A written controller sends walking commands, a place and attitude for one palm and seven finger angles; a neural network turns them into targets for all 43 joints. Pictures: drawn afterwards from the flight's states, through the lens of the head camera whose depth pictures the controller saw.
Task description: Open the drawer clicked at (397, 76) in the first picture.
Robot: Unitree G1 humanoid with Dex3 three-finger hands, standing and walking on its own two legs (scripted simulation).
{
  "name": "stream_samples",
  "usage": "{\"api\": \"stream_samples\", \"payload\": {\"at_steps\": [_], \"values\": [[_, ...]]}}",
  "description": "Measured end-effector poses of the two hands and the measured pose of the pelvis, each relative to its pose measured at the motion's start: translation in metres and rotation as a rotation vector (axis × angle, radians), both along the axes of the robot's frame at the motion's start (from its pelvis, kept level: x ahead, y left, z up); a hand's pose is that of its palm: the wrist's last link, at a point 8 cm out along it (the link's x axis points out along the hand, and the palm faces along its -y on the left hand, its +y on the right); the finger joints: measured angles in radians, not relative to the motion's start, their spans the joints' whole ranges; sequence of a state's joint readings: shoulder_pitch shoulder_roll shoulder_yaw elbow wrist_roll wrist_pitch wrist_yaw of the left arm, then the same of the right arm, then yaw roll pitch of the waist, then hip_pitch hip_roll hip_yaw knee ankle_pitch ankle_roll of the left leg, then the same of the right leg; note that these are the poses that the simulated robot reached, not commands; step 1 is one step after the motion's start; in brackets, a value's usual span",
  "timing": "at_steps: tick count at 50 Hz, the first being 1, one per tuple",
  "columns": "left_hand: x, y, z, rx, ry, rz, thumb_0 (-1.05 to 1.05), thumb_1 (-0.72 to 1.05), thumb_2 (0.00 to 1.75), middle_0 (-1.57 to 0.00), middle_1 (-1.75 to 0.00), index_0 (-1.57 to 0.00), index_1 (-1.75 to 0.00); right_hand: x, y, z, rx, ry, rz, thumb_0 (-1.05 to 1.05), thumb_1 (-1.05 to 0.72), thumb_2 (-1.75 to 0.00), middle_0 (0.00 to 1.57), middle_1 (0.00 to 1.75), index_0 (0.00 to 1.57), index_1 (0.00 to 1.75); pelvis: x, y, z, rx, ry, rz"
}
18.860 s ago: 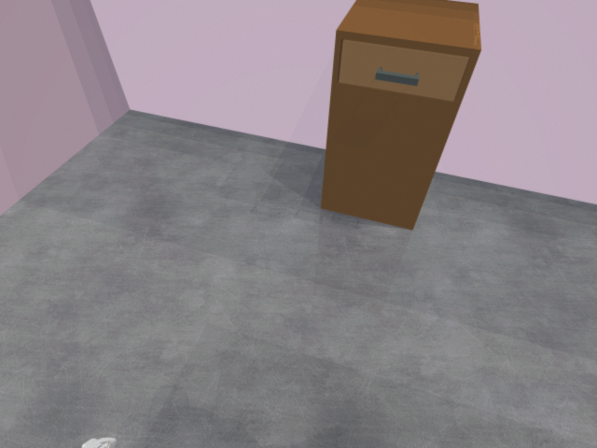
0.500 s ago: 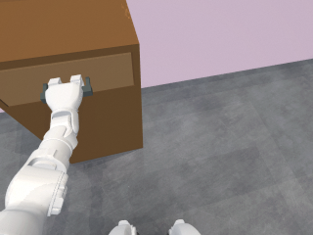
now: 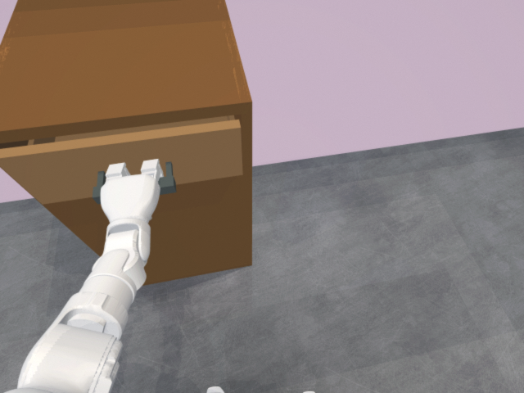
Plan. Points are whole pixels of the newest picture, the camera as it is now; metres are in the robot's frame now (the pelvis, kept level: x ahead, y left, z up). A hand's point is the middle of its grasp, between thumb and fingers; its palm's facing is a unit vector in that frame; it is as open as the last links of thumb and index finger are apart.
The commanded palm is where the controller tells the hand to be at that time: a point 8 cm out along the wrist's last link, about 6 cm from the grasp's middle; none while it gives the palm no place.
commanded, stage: pull the drawer open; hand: left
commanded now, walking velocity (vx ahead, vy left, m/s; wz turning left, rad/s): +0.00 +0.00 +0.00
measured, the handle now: (135, 180) +0.47 +0.22 -0.01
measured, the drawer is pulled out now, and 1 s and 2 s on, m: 0.03 0.08 0.21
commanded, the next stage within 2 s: none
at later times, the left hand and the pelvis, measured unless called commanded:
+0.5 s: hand (142, 210) +0.42 +0.21 -0.04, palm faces -0.06 -0.03 -1.00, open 5.7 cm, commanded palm +0.40 +0.20 +0.02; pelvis -0.04 -0.01 -0.02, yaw +0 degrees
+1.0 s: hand (142, 238) +0.37 +0.20 -0.04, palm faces -0.01 -0.05 -1.00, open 5.7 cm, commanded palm +0.35 +0.20 +0.02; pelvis -0.01 +0.00 +0.00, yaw +1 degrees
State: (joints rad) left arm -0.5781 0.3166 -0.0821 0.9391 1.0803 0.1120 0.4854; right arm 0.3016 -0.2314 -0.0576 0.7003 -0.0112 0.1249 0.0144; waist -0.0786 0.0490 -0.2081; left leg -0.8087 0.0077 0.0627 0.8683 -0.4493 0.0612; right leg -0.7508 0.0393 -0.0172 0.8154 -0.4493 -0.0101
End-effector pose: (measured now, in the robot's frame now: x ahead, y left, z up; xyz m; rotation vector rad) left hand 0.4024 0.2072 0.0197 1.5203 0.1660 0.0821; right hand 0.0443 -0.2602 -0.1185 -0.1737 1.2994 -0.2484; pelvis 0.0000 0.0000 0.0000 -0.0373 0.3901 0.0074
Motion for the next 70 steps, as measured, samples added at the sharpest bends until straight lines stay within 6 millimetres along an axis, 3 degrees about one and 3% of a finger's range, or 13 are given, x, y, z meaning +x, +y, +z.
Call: {"api": "stream_samples", "payload": {"at_steps": [5,10,25,32,36,39,47,52,56,62,70], "values": [[0.002,0.001,-0.001,0.012,-0.005,0.001,-0.01,0.72,0.82,-0.33,-1.35,-0.37,-1.35,0.012,-0.004,-0.004,-0.019,-0.027,0.031,0.01,-0.91,-0.9,0.2,0.3,0.21,0.3,-0.007,-0.002,-0.005,0.001,0.009,0.014],[0.003,0.001,0.0,0.021,0.007,0.013,-0.01,0.71,0.83,-0.35,-1.35,-0.38,-1.35,0.005,-0.007,-0.007,-0.021,-0.038,0.024,0.01,-0.91,-0.9,0.2,0.3,0.21,0.3,-0.016,-0.005,-0.008,0.002,0.011,0.016],[0.003,0.0,0.0,0.026,0.009,0.018,-0.01,0.71,0.83,-0.35,-1.35,-0.38,-1.35,-0.085,-0.012,-0.013,-0.025,0.096,-0.054,0.01,-0.91,-0.9,0.2,0.3,0.21,0.3,-0.038,-0.01,-0.015,0.001,0.021,0.006],[0.0,-0.001,0.0,0.022,0.013,0.019,-0.01,0.72,0.81,-0.34,-1.35,-0.37,-1.35,-0.105,-0.011,-0.009,-0.018,0.122,-0.093,0.01,-0.91,-0.9,0.2,0.3,0.21,0.3,-0.04,-0.009,-0.013,0.002,0.018,-0.01],[-0.009,-0.002,0.0,0.009,0.009,0.014,0.0,0.73,0.79,-0.32,-1.35,-0.36,-1.35,-0.098,-0.008,-0.006,-0.003,0.109,-0.097,0.01,-0.91,-0.9,0.2,0.3,0.21,0.3,-0.034,-0.007,-0.008,0.005,0.006,-0.021],[-0.019,-0.003,0.0,-0.003,0.001,0.006,0.0,0.74,0.78,-0.3,-1.35,-0.36,-1.35,-0.081,-0.005,-0.004,0.009,0.081,-0.089,0.01,-0.91,-0.9,0.2,0.3,0.21,0.3,-0.028,-0.005,-0.004,0.006,-0.005,-0.026],[-0.051,-0.008,-0.002,-0.015,-0.031,0.0,0.01,0.74,0.79,-0.28,-1.35,-0.36,-1.35,-0.001,0.001,0.001,0.028,-0.07,-0.004,0.01,-0.91,-0.9,0.2,0.3,0.21,0.3,-0.011,-0.001,0.003,0.006,-0.043,-0.013],[-0.051,-0.008,-0.002,0.012,-0.039,0.009,0.0,0.73,0.82,-0.32,-1.35,-0.37,-1.35,0.045,0.003,0.001,0.008,-0.139,0.085,0.01,-0.91,-0.9,0.2,0.3,0.21,0.3,-0.014,-0.002,0.0,0.008,-0.048,0.02],[-0.049,-0.008,-0.001,0.022,-0.016,0.023,-0.01,0.71,0.84,-0.34,-1.35,-0.38,-1.35,0.064,0.006,0.002,0.009,-0.186,0.105,0.01,-0.91,-0.9,0.2,0.3,0.21,0.3,-0.017,-0.005,-0.001,0.011,-0.048,0.027],[-0.048,-0.008,0.0,0.019,0.01,0.025,-0.01,0.7,0.83,-0.36,-1.35,-0.39,-1.35,0.055,0.006,0.0,0.016,-0.192,0.095,0.01,-0.91,-0.9,0.2,0.3,0.21,0.3,-0.024,-0.011,-0.003,0.015,-0.05,0.029],[-0.051,-0.008,0.0,0.009,0.001,0.02,0.0,0.72,0.8,-0.33,-1.35,-0.38,-1.35,-0.003,-0.005,-0.009,0.028,-0.085,0.019,0.01,-0.91,-0.9,0.2,0.3,0.21,0.3,-0.028,-0.016,-0.004,0.017,-0.048,0.006]]}}
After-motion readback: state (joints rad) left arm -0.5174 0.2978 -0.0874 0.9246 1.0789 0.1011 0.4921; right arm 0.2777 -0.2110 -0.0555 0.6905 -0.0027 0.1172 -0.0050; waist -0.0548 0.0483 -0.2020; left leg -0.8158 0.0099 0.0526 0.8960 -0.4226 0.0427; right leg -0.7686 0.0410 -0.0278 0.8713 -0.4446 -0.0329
